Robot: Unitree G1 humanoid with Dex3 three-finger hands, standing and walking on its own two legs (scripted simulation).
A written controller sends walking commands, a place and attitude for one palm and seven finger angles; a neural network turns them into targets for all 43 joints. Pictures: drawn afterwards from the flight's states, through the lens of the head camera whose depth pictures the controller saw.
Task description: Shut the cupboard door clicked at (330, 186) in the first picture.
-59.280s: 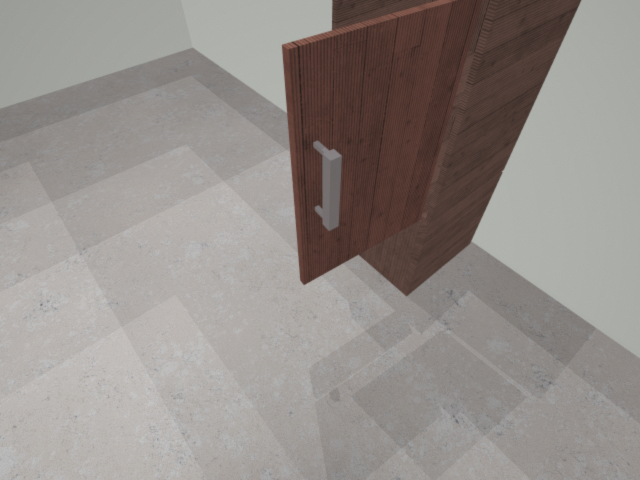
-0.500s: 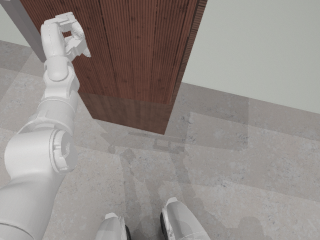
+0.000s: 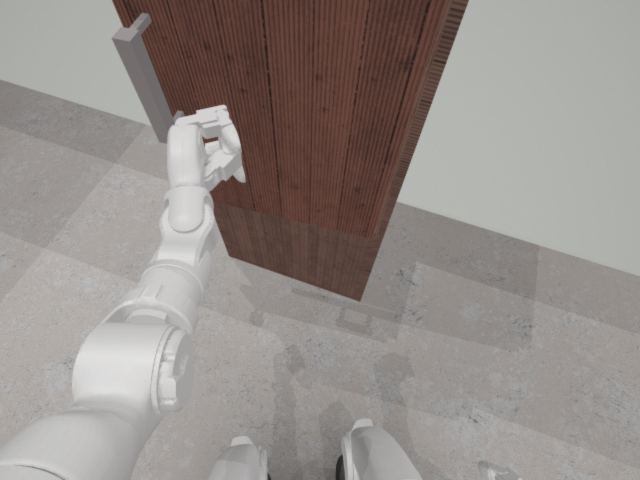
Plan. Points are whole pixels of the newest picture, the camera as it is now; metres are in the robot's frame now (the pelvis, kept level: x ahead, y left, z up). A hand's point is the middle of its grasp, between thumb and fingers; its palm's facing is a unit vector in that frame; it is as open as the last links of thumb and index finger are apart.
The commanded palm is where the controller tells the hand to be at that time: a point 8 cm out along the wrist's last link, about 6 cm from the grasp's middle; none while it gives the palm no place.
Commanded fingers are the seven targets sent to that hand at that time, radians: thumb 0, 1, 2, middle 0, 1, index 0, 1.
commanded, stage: draw the hand back to the body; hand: left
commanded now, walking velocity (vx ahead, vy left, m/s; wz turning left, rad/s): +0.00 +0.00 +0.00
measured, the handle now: (157, 84) +0.66 +0.17 +0.07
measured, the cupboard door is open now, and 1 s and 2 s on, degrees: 6 6 6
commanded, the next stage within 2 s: step back with the hand held close in 1.58 s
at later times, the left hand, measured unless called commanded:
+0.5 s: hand (141, 206) +0.38 +0.14 +0.15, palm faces +0.00 -1.00 -0.04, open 3.1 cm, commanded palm +0.34 +0.20 +0.15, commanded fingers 0.00 0.90 0.90 -1.13 -1.32 -1.13 -1.32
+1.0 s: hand out of the picture +0.27 +0.24 +0.20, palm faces +0.32 -0.89 -0.33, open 4.6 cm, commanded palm +0.22 +0.28 +0.23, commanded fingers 0.00 0.90 0.90 -0.45 -0.57 -0.45 -0.57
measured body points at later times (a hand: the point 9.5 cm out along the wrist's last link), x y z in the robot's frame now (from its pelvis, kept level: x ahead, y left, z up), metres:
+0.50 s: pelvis +0.01 +0.00 +0.05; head +0.04 -0.02 +0.50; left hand +0.38 +0.19 +0.15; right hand +0.10 -0.26 -0.06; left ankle +0.01 +0.13 -0.66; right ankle +0.02 -0.10 -0.66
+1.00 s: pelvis +0.03 +0.01 +0.08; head +0.02 -0.01 +0.53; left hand +0.25 +0.29 +0.22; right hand +0.24 -0.18 +0.00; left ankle +0.01 +0.13 -0.66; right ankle +0.02 -0.10 -0.66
